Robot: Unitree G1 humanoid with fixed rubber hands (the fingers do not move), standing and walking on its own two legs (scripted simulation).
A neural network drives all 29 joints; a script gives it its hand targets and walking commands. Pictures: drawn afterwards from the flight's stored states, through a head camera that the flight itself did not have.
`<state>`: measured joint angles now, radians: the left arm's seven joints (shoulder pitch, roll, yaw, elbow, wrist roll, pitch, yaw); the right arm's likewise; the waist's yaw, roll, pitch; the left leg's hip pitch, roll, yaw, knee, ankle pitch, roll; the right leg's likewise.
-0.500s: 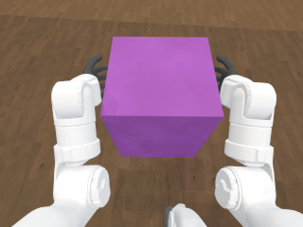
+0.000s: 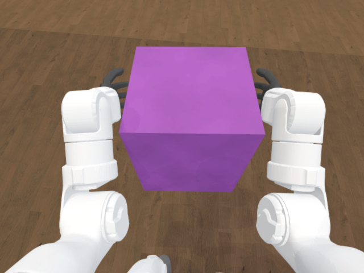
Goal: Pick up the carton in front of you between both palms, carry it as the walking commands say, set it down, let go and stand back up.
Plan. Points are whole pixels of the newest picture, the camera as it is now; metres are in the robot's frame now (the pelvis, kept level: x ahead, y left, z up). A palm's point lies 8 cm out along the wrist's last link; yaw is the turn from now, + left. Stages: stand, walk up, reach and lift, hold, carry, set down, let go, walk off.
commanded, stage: carry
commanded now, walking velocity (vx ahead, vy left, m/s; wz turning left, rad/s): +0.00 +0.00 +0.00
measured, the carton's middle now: (189, 127) +0.39 +0.00 +0.09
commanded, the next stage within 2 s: none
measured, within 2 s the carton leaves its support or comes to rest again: neither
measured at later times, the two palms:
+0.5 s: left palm (124, 88) +0.44 +0.13 +0.15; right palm (271, 88) +0.44 -0.17 +0.15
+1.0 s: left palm (126, 101) +0.40 +0.12 +0.15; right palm (280, 104) +0.40 -0.18 +0.15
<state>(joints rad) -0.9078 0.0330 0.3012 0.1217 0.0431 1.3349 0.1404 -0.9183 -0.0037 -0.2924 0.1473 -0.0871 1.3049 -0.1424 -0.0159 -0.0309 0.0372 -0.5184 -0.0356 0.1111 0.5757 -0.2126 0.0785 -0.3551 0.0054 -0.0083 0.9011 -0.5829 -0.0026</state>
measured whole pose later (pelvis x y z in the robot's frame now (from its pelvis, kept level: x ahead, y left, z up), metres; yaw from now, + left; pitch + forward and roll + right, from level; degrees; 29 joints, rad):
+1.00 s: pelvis +0.06 -0.02 +0.01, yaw -1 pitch +1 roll +0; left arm -0.70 0.00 0.20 0.30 0.07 1.23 0.12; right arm -0.70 -0.02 -0.20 0.32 -0.06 1.21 -0.13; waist 0.00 0.00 -0.12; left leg -0.33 0.00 0.09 0.55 -0.30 0.03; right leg -0.24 0.01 -0.03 0.54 -0.39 -0.03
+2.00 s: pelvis +0.02 -0.01 +0.01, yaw -1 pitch +1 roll +0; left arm -0.70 0.01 0.19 0.27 0.06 1.24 0.12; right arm -0.70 -0.02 -0.21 0.28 -0.06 1.22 -0.13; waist 0.00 0.00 -0.09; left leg -0.38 0.00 0.10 0.51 -0.22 0.04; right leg -0.30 0.01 -0.03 0.53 -0.31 -0.03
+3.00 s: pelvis +0.01 -0.02 +0.01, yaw -1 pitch +1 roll +0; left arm -0.70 0.00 0.20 0.26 0.06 1.24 0.12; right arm -0.70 -0.02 -0.21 0.27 -0.06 1.22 -0.13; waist 0.00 0.00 -0.08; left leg -0.40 0.01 0.10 0.51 -0.21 0.03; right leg -0.32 0.02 -0.03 0.53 -0.30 -0.03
